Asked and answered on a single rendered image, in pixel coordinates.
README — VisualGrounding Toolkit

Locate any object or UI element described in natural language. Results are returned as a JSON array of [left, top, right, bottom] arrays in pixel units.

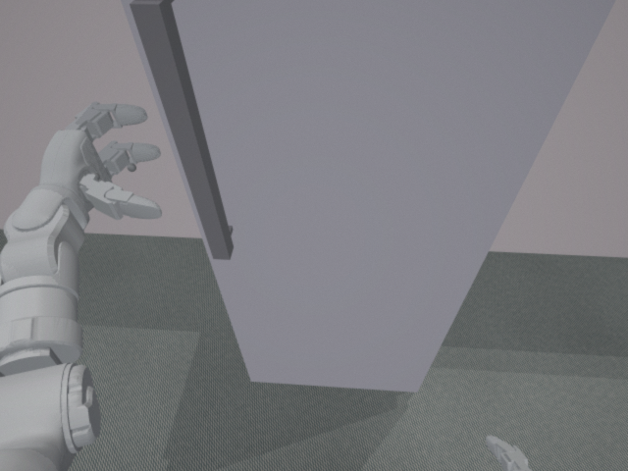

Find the left robot forearm
[[0, 184, 89, 377]]

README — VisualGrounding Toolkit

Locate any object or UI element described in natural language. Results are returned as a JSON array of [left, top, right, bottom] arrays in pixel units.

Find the fridge door
[[121, 0, 616, 393]]

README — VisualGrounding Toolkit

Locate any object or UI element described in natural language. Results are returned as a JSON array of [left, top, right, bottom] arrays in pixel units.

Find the left robot upper arm
[[0, 362, 101, 471]]

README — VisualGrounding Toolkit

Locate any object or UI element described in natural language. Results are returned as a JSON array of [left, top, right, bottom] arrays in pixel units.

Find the robot right hand
[[486, 435, 533, 471]]

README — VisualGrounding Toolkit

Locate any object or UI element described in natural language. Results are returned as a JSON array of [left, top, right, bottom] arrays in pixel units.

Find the handle
[[130, 0, 234, 260]]

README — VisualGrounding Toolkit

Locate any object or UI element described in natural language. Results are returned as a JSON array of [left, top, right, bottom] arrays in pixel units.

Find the robot left hand
[[39, 102, 162, 220]]

